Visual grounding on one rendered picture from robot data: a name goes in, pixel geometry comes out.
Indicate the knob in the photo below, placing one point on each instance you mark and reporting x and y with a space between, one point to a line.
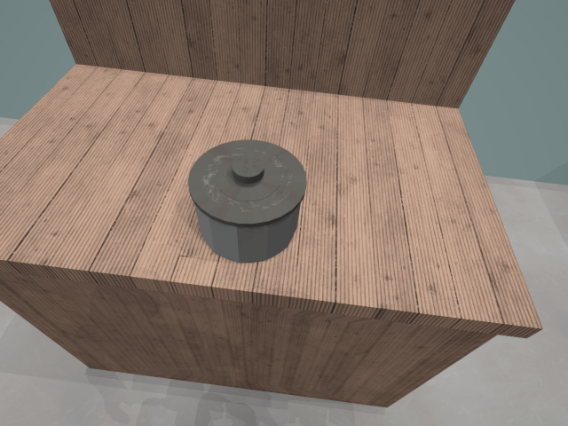
248 169

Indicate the pot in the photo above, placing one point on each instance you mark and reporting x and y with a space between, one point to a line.
248 244

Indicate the lid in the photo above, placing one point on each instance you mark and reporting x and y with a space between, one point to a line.
218 195

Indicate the table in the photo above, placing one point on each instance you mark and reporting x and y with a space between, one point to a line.
400 264

